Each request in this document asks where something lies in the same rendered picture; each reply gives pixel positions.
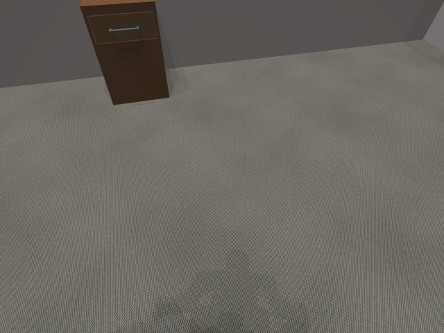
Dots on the cabinet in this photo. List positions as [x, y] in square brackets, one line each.
[133, 70]

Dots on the drawer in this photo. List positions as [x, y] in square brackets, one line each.
[101, 25]

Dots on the handle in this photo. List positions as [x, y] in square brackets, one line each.
[124, 30]

